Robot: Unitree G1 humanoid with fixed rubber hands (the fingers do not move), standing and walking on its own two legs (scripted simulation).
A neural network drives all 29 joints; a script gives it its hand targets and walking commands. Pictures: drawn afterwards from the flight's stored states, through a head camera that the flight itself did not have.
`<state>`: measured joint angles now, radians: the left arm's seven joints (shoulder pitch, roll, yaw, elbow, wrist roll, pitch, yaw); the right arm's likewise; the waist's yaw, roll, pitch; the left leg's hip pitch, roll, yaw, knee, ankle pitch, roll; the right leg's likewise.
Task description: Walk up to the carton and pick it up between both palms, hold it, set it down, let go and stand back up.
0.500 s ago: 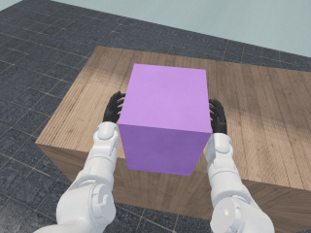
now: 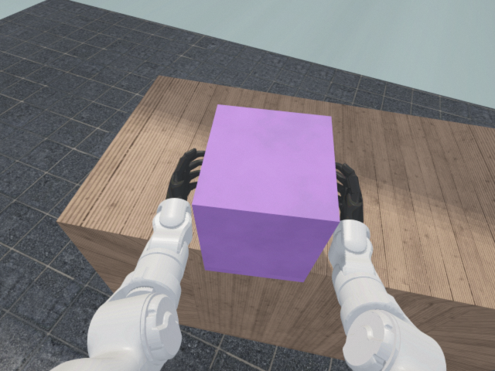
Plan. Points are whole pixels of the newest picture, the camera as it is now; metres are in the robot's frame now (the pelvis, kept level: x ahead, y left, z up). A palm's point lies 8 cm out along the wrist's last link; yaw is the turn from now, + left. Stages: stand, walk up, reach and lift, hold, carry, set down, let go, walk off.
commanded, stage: reach and lift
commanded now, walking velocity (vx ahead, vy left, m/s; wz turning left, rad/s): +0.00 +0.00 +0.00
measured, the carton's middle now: (263, 199) +0.42 +0.01 +0.02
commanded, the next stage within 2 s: none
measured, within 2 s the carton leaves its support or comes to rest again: neither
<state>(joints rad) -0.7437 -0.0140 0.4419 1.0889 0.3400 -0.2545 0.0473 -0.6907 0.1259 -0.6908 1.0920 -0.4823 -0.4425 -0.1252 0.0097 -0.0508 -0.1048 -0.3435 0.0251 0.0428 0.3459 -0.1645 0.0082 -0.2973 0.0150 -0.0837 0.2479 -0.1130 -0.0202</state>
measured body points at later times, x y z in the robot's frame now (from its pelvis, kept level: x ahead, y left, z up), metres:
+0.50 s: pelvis -0.01 +0.00 +0.00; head +0.01 +0.02 +0.45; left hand +0.40 +0.16 +0.06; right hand +0.39 -0.13 +0.07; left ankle +0.00 +0.11 -0.75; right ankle +0.00 -0.11 -0.75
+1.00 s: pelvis -0.03 +0.00 +0.00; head -0.07 +0.04 +0.45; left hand +0.38 +0.15 +0.15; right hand +0.37 -0.15 +0.15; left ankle +0.00 +0.11 -0.75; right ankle +0.00 -0.11 -0.75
